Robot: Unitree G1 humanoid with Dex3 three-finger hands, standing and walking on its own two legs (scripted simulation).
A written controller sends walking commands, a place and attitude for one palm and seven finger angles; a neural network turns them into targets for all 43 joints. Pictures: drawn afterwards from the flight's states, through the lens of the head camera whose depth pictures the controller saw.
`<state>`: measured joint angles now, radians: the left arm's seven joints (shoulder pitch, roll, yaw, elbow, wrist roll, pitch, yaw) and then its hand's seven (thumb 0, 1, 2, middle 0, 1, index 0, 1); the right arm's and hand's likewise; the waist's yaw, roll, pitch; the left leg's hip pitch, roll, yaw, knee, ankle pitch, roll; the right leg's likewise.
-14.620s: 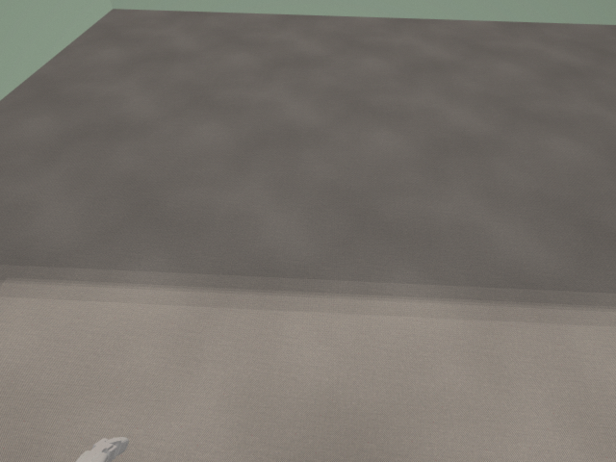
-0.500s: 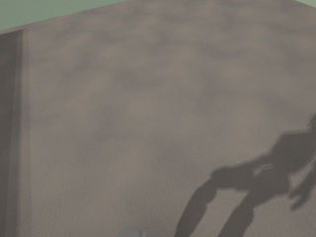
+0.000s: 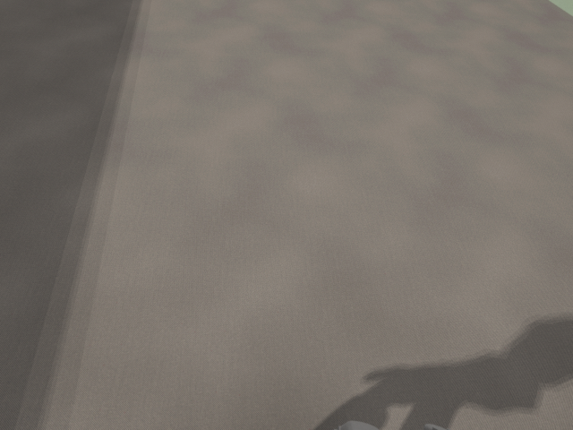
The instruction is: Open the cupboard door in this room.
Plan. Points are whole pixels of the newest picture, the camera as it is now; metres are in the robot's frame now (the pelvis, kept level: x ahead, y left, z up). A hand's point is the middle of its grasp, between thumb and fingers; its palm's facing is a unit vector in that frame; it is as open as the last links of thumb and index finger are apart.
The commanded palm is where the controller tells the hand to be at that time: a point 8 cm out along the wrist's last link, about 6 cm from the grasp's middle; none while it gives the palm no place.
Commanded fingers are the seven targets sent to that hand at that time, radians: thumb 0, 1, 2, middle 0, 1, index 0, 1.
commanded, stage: turn or walk to find it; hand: left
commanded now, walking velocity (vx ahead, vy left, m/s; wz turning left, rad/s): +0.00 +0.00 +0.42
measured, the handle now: out of the picture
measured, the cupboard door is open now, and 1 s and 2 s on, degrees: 0 0 0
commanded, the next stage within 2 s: none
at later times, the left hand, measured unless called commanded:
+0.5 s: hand out of the picture +0.04 +0.13 -0.14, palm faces +0.21 -0.94 -0.28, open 7.3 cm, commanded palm none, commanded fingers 0.00 0.90 0.90 -0.20 -0.30 -0.20 -0.30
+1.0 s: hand out of the picture -0.11 +0.18 -0.18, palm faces +0.46 -0.85 -0.24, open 7.4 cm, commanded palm none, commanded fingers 0.00 0.90 0.90 -0.20 -0.30 -0.20 -0.30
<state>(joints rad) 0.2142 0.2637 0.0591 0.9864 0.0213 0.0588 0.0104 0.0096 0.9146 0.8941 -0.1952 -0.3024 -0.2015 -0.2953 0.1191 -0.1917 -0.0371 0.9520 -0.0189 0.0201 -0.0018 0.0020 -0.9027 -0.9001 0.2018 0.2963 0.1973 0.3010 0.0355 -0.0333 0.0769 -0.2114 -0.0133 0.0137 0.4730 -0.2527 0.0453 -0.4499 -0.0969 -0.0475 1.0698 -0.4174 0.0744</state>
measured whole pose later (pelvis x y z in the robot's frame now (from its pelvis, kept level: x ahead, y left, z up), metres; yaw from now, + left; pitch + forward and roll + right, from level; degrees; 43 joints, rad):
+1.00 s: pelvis -0.04 -0.02 +0.00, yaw +25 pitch +0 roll -1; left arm 0.22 0.26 0.06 1.00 0.02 0.06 0.01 0.01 0.91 0.89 -0.20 -0.30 -0.20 -0.30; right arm 0.11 -0.20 -0.04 0.95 -0.02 0.02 0.00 0.00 -0.90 -0.90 0.20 0.30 0.20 0.30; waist 0.04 -0.04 0.08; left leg -0.22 -0.01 0.02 0.50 -0.27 0.03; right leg -0.44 -0.10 -0.06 1.06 -0.45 0.07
